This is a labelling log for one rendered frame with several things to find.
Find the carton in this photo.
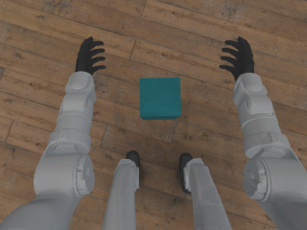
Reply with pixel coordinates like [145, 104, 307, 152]
[139, 78, 181, 120]

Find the robot right forearm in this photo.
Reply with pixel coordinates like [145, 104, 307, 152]
[232, 73, 307, 173]

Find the robot left forearm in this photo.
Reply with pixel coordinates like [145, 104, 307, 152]
[34, 71, 97, 194]

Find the robot left upper arm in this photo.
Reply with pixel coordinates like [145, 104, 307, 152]
[0, 152, 95, 230]

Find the left robot foot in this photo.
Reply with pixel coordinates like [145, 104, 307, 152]
[126, 150, 140, 171]

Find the right robot hand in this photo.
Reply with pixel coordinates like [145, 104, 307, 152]
[219, 36, 254, 81]

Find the robot right upper arm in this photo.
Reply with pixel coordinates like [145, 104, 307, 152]
[242, 156, 307, 230]

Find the left robot hand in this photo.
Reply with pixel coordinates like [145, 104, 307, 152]
[75, 36, 106, 76]

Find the right robot thigh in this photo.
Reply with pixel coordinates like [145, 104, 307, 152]
[183, 163, 233, 230]

